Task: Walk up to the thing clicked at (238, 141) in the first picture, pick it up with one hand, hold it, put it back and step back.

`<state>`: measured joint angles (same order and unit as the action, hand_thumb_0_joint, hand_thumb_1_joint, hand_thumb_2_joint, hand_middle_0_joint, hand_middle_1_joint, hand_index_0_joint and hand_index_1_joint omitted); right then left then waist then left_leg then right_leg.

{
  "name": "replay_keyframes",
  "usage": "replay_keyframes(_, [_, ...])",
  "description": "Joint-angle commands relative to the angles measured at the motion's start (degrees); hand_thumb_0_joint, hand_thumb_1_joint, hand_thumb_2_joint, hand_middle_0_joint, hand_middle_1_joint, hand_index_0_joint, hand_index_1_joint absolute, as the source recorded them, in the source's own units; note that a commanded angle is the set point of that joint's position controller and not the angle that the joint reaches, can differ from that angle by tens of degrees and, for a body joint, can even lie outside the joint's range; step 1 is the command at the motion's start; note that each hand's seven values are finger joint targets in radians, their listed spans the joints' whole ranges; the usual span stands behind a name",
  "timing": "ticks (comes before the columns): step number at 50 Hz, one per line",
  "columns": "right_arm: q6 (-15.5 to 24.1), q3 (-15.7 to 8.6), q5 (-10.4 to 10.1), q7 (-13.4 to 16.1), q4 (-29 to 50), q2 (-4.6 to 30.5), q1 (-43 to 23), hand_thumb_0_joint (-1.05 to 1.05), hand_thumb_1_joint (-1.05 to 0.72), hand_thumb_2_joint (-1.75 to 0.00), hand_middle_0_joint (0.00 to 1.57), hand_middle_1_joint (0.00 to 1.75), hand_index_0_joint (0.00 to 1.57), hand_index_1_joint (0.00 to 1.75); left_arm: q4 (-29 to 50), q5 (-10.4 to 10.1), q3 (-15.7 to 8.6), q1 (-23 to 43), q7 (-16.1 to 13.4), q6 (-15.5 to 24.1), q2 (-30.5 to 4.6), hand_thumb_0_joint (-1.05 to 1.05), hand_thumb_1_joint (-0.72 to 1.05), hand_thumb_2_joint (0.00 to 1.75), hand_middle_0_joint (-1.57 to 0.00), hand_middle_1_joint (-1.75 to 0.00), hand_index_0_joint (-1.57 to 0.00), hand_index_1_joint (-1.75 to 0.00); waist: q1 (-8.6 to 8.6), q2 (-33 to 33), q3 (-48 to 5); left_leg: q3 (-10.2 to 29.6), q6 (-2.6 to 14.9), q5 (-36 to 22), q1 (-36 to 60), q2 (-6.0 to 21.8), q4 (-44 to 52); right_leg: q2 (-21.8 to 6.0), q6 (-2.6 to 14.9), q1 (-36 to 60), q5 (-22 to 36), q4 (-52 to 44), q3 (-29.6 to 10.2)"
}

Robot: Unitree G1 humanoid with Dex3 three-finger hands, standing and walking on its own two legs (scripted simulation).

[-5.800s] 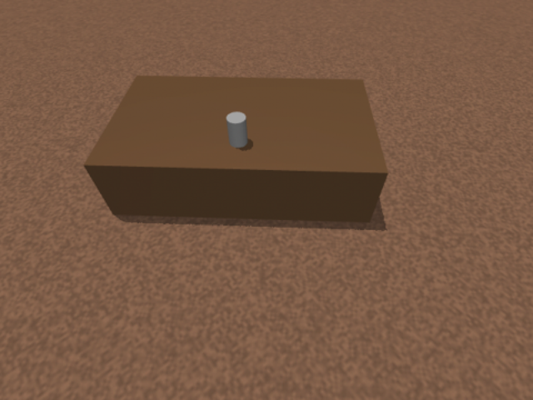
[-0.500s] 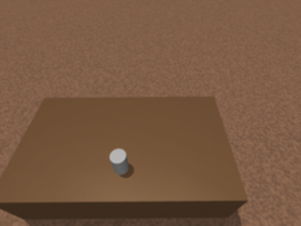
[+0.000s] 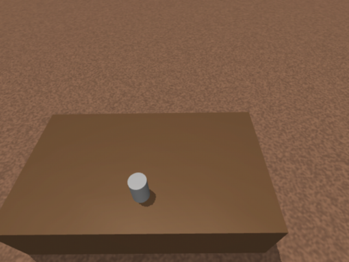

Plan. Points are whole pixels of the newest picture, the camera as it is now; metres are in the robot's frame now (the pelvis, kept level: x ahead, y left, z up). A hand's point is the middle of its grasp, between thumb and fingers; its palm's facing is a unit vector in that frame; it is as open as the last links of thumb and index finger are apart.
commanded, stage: stand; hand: left
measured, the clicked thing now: (139, 188) +0.50 +0.18 -0.39
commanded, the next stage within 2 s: go down in 0.80 s
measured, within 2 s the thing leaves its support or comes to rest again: neither
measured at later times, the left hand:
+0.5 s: hand out of the picture +0.07 +0.25 -0.16, palm faces -0.03 -0.94 -0.34, open 7.4 cm
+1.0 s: hand out of the picture +0.11 +0.24 -0.15, palm faces +0.05 -0.94 -0.33, open 8.0 cm
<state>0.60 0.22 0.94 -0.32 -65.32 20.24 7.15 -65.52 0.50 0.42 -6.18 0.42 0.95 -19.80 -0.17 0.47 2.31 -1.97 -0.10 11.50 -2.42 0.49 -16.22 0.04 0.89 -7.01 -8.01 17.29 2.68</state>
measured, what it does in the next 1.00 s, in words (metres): stands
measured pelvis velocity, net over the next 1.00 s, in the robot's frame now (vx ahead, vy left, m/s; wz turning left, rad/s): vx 0.00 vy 0.00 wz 0.02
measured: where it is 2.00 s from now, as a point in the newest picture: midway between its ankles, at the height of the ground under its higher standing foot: outside the picture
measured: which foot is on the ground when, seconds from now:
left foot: down 0.00-1.00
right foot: down 0.00-1.00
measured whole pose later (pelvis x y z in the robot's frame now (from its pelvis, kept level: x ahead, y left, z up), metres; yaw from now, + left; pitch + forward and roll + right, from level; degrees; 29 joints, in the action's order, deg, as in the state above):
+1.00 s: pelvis +0.00 +0.00 +0.00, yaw +1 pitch +0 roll +0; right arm 2.1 0.6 -1.9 1.5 -55.4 19.5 10.1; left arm -61.6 -0.6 -2.7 -3.3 -0.5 1.8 -18.4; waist -0.6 0.4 3.1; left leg -0.9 -0.2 13.4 -8.5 0.6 -21.5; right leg -0.1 1.3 -12.4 -9.9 21.9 3.7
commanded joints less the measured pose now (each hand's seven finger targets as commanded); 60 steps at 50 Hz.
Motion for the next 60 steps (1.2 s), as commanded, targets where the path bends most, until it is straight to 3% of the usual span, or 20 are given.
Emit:
replay_keyframes(1, [1.12, -2.1, -0.29, 0.85, 3.23, 11.86, -2.38, 0.0, -0.9, -0.9, 0.2, 0.3, 0.2, 0.3, 3.31, -0.22, -2.33, 2.6, -1.04, 1.07, -12.36, 0.0, 0.9, 0.9, -0.2, -0.3, -0.2, -0.3, 0.31, -0.16, -2.8, 6.28, 1.02, -6.57, -2.81, 7.9, 3.13, -8.06, 0.5, 1.87, 6.85, -2.01, -7.39])
replay_keyframes(12, [1.17, -2.05, -0.26, 0.81, 3.19, 11.91, -1.91, 0.0, -0.9, -0.9, 0.2, 0.3, 0.2, 0.3, 3.41, -0.1, -2.2, 2.4, -1.05, 1.18, -12.24, 0.0, 0.9, 0.9, -0.2, -0.3, -0.2, -0.3, 0.26, -0.11, -2.67, 6.28, 1.11, -6.64, -2.66, 7.92, 2.97, -8.23, 0.53, 1.88, 7.88, -1.96, -7.56])
replay_keyframes(17, [1.12, -2.14, -0.22, 0.8, 3.29, 12.09, -2.06, 0.0, -0.9, -0.9, 0.2, 0.3, 0.2, 0.3, 3.44, -0.13, -2.24, 2.26, -0.95, 1.01, -12.49, 0.0, 0.9, 0.9, -0.2, -0.3, -0.2, -0.3, 0.46, -0.33, -2.67, 6.47, 1.08, -4.99, -2.88, 7.9, 3.19, -7.88, 0.55, 1.6, 4.07, -2.18, -7.4])
replay_keyframes(32, [1.25, -2.14, -0.23, 0.9, 3.58, 11.89, -1.5, 0.0, -0.9, -0.9, 0.2, 0.3, 0.2, 0.3, 3.71, -0.11, -2.26, 2.52, -1.05, 1.18, -12.62, 0.0, 0.9, 0.9, -0.2, -0.3, -0.2, -0.3, 0.1, -0.94, -4.51, 6.1, 1.02, -9.15, -1.76, 8.04, 2.55, -8.27, 0.79, 2.9, 9.55, -1.21, -7.21])
replay_keyframes(38, [1.03, -2.06, -0.25, 0.88, 3.38, 11.95, -1.52, 0.0, -0.9, -0.9, 0.2, 0.3, 0.2, 0.3, 3.39, -0.22, -2.25, 2.35, -1.06, 1.15, -12.42, 0.0, 0.9, 0.9, -0.2, -0.3, -0.2, -0.3, 0.25, -0.01, -2.1, 6.26, 1.06, -6.14, -3.09, 7.77, 2.92, -8.32, 0.65, 2.2, 8.04, -2.17, -7.57])
replay_keyframes(44, [1.04, -2.17, -0.21, 0.84, 3.82, 11.89, -1.63, 0.0, -0.9, -0.9, 0.2, 0.3, 0.2, 0.3, 3.68, -0.07, -2.36, 2.66, -1.14, 1.22, -12.64, 0.0, 0.9, 0.9, -0.2, -0.3, -0.2, -0.3, 0.09, -0.64, -3.75, 6.08, 1.06, -7.27, -1.94, 8.02, 2.45, -8.32, 0.69, 2.76, 8.16, -1.95, -7.42])
replay_keyframes(45, [1.06, -2.11, -0.18, 0.89, 3.74, 11.81, -1.35, 0.0, -0.98, -0.98, 0.2, 0.31, 0.2, 0.31, 3.66, -0.11, -2.38, 2.79, -1.13, 1.15, -12.52, 0.0, 0.82, 0.82, -0.12, -0.22, -0.12, -0.22, 0.07, -0.39, -3.29, 6.15, 0.96, -7.17, -2.57, 7.91, 2.64, -8.32, 0.73, 2.77, 8.6, -1.87, -7.41])
replay_keyframes(46, [4.0, 0.62, -4.21, 2.11, 19.88, 1.68, -1.22, 0.0, -1.04, -0.93, 0.2, 0.3, 0.2, 0.3, 23.77, -2.98, -2.26, 22.9, -1.85, 6.12, -1.5, 0.0, 0.74, 0.74, -0.04, -0.14, -0.04, -0.14, -6.98, 0.88, 3.18, -0.63, 1.41, -0.64, -11.43, -1.0, -2.06, -0.83, -0.22, -10.66, 2.11, 1.21, -2.37])
replay_keyframes(47, [4.06, 0.04, -4.3, 2.61, 16.81, 3.88, 1.49, 0.0, -1.04, -0.94, 0.2, 0.3, 0.2, 0.3, 19.54, -2.71, -3.87, 27.01, -2.25, 5.34, -5.78, 0.0, 0.66, 0.66, -0.01, -0.06, -0.03, -0.06, -4.65, -1.32, -0.52, -0.31, 1.69, -0.38, -10.61, -1.02, -3.11, -0.91, -0.54, -7.08, 0.21, 1.6, -1.64])
replay_keyframes(48, [3.55, -0.74, -4.12, 2.9, 16.11, 5.59, 2.64, 0.0, -1.05, -0.94, 0.2, 0.3, 0.2, 0.3, 9.6, -1.47, -8.14, 15.85, -2.71, 3.0, -12.31, 0.0, 0.58, 0.58, -0.01, -0.07, -0.02, -0.06, -2.77, -2.54, -0.34, -0.52, 1.78, 1.41, -12.62, -1.56, -3.68, -0.89, -0.28, -6.29, -3.0, 1.56, -1.09])
replay_keyframes(49, [2.96, -1.41, -4.0, 2.81, 17.87, 5.54, 3.0, 0.0, -1.02, -0.93, 0.2, 0.3, 0.2, 0.3, 7.15, -1.03, -9.43, 11.76, -2.09, 2.24, -12.64, 0.0, 0.5, 0.5, -0.01, -0.06, -0.02, -0.05, -1.15, -2.8, -0.65, -0.68, 1.74, 0.62, -14.57, -1.23, -5.74, -1.08, -0.08, -7.03, -3.03, 3.1, -1.08])
replay_keyframes(51, [3.52, -2.85, -3.33, 3.51, 20.22, 5.21, 5.06, 0.0, -1.02, -0.93, 0.2, 0.3, 0.2, 0.3, 15.19, 0.81, -11.42, 17.3, -1.66, 2.79, -17.21, 0.0, 0.34, 0.34, -0.02, -0.08, -0.03, -0.06, -0.19, -0.88, -11.05, -0.37, 1.72, -2.73, -13.38, -1.43, -7.68, -1.67, -0.28, -3.55, 1.5, 5.9, -1.88])
replay_keyframes(52, [3.86, -3.41, -3.08, 3.46, 21.58, 5.08, 5.7, 0.0, -1.02, -0.93, 0.2, 0.3, 0.2, 0.3, 12.67, 1.89, -12.01, 12.93, -1.13, 1.94, -16.18, 0.0, 0.26, 0.26, -0.02, -0.08, -0.04, -0.06, -0.44, 0.04, -13.56, -0.14, 1.54, -5.0, -13.62, -1.55, -8.72, -1.73, -0.08, -2.75, 4.68, 7.72, -1.84])
replay_keyframes(53, [3.81, -3.79, -2.59, 3.25, 21.42, 4.68, 7.67, 0.0, -1.01, -0.92, 0.2, 0.3, 0.2, 0.3, 8.45, 2.76, -11.08, 5.25, -0.46, 0.55, -12.33, 0.0, 0.18, 0.19, -0.03, -0.08, -0.05, -0.06, 0.04, -0.91, -13.81, 0.23, 1.4, -6.49, -15.05, -1.72, -10.08, -1.5, 0.13, -3.61, 6.47, 9.35, -1.74])
replay_keyframes(54, [3.99, -4.4, -2.44, 3.21, 23.08, 5.13, 7.6, 0.0, -1.0, -0.92, 0.2, 0.3, 0.2, 0.3, 11.32, 3.34, -12.48, 3.7, -0.31, -0.23, -13.45, 0.0, 0.12, 0.16, -0.04, -0.06, -0.05, -0.04, 1.39, 0.96, -16.38, 0.29, 1.14, -8.39, -14.62, -1.95, -10.65, -1.37, 0.36, -2.2, 7.82, 9.94, -1.6])
replay_keyframes(55, [4.19, -4.53, -2.62, 3.38, 25.17, 4.86, 6.64, 0.0, -0.98, -0.91, 0.2, 0.3, 0.2, 0.3, 14.39, 3.52, -13.81, 3.49, -0.42, -1.27, -14.64, 0.0, 0.08, 0.13, -0.04, -0.05, -0.06, -0.03, 2.21, 2.19, -18.96, 0.18, 0.86, -9.32, -13.76, -2.23, -10.34, -1.27, 0.5, 0.12, 8.43, 9.72, -1.57])
replay_keyframes(57, [4.49, -4.25, -2.85, 3.67, 27.47, 3.84, 5.98, 0.0, -0.97, -0.91, 0.2, 0.3, 0.2, 0.3, 19.56, 3.38, -12.9, 1.81, -0.93, -4.47, -12.59, 0.0, -0.02, 0.1, -0.05, -0.04, -0.06, -0.02, 2.35, 3.8, -18.43, 0.45, 0.58, -9.65, -13.98, -2.23, -9.8, -1.02, 0.68, -0.32, 7.94, 8.89, -1.39])
replay_keyframes(60, [5.16, -3.54, -3.14, 4.02, 30.78, 3.58, 2.87, 0.0, -0.95, -0.91, 0.2, 0.3, 0.2, 0.3, 21.5, 3.1, -10.34, 5.87, -0.99, -10.11, -9.64, 0.0, -0.12, 0.08, -0.05, -0.03, -0.06, -0.01, 0.22, -0.17, -11.3, 0.91, 0.79, -4.59, -15.9, -1.68, -9.97, -0.42, 0.43, -5.99, 1.82, 7.82, -0.5])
